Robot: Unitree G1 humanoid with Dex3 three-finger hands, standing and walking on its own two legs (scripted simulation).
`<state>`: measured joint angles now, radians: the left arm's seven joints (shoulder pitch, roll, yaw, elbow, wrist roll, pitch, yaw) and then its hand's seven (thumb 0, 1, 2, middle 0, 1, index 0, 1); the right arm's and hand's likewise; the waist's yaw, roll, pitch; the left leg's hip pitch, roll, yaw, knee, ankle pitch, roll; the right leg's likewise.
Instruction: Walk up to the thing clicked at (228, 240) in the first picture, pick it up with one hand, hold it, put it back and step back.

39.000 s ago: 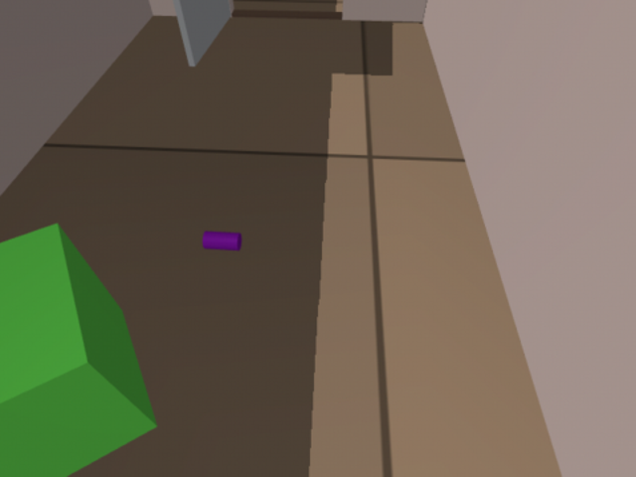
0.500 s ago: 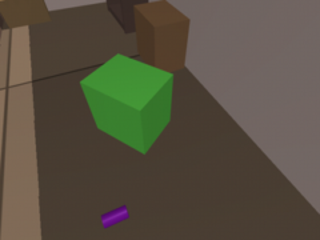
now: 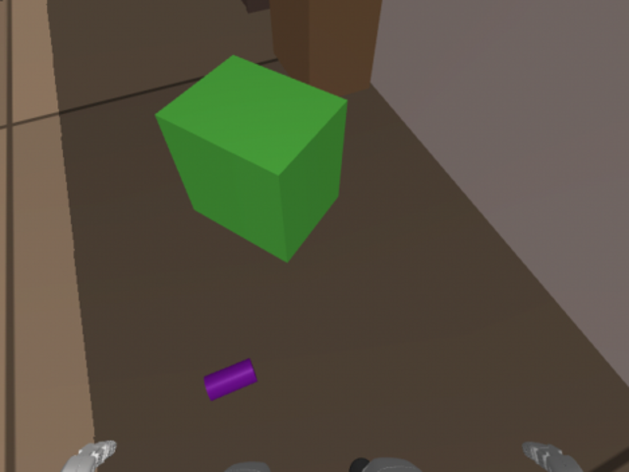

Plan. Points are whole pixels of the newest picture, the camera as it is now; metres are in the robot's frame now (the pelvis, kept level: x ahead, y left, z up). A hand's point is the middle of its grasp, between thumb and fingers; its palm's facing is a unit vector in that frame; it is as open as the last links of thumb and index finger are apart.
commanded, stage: walk up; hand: left
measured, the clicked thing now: (231, 379) +0.38 +0.25 -0.74
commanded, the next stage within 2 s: none
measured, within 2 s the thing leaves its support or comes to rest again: neither
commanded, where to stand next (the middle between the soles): +0.03 -0.03 m, yaw +0 degrees
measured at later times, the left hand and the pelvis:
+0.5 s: hand out of the picture +0.00 +0.30 -0.17, palm faces -0.12 -0.92 -0.37, open 7.4 cm; pelvis -0.12 +0.04 -0.01, yaw -4 degrees
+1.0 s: hand out of the picture -0.14 +0.27 -0.16, palm faces -0.01 -0.93 -0.37, open 7.4 cm; pelvis -0.27 +0.01 -0.02, yaw +0 degrees
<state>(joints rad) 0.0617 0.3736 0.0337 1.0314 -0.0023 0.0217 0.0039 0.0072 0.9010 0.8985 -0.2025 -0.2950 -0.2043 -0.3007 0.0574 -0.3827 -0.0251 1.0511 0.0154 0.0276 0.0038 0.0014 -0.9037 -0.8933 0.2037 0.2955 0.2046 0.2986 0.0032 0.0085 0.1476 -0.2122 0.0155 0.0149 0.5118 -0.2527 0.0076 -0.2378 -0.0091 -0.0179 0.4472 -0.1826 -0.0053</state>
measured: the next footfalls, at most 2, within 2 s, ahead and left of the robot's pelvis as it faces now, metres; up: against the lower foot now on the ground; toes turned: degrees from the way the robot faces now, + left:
right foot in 0.62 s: -0.16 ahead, -0.11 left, +0.00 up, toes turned -3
left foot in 0.96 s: -0.25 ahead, +0.13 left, +0.00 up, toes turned -3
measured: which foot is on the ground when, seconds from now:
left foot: down 0.00-0.64, up 0.66-0.94, down 0.96-1.00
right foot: down 0.00-0.18, up 0.20-0.60, down 0.62-0.98, up 1.00-1.00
